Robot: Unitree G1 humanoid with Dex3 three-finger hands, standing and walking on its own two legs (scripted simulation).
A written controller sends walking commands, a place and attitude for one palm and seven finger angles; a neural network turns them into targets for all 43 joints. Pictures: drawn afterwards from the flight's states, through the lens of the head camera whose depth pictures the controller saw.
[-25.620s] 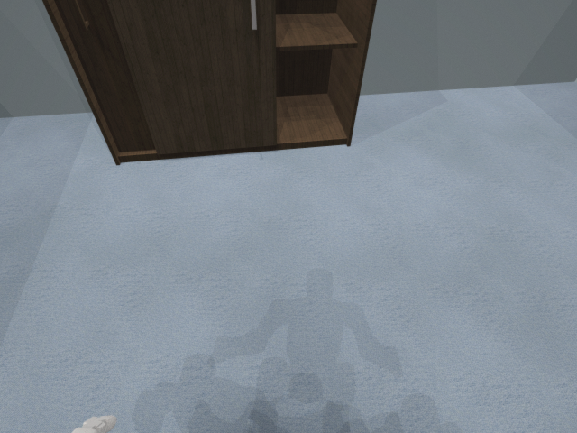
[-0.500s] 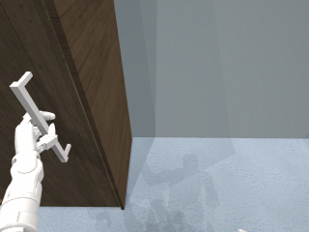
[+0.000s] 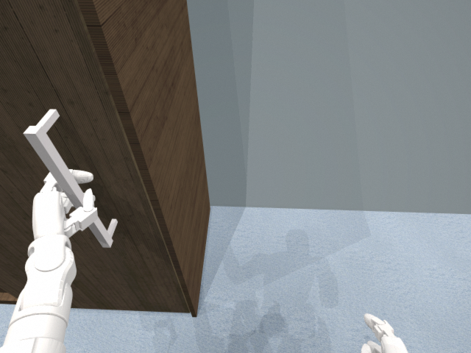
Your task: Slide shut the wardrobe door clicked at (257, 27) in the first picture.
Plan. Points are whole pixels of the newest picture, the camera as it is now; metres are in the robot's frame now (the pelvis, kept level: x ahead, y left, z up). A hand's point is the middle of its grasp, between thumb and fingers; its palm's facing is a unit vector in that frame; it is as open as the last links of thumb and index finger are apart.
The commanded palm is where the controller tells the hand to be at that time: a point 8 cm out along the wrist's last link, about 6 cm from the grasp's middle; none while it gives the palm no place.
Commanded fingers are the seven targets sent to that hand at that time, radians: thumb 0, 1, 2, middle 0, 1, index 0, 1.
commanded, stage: stop walking and hold the door there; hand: left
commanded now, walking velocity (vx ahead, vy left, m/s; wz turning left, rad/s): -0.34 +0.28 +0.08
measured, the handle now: (83, 190) +0.36 +0.32 +0.07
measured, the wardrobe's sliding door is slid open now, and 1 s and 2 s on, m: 0.00 0.00 0.00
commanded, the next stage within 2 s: loosen the grip on the handle in 1.36 s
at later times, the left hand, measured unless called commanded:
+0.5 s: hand (87, 213) +0.31 +0.29 +0.08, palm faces +0.30 -0.92 -0.25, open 5.6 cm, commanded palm +0.28 +0.31 +0.08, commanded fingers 0.00 0.90 0.90 -0.45 -1.40 -0.45 -1.40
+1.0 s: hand (87, 212) +0.31 +0.28 +0.08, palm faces +0.31 -0.92 -0.24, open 5.6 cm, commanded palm +0.28 +0.31 +0.08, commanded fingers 0.00 0.90 0.90 -0.45 -1.40 -0.45 -1.40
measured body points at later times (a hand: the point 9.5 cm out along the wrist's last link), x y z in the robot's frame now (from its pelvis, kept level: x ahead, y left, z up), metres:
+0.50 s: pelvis -0.07 +0.06 -0.01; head -0.03 +0.05 +0.43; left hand +0.29 +0.33 +0.09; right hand +0.07 -0.15 -0.13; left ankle -0.04 +0.15 -0.74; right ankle -0.07 -0.05 -0.74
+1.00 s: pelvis -0.06 +0.06 +0.00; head -0.05 +0.05 +0.45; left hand +0.29 +0.33 +0.09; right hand +0.06 -0.21 -0.11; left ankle -0.04 +0.15 -0.74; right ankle -0.08 -0.04 -0.74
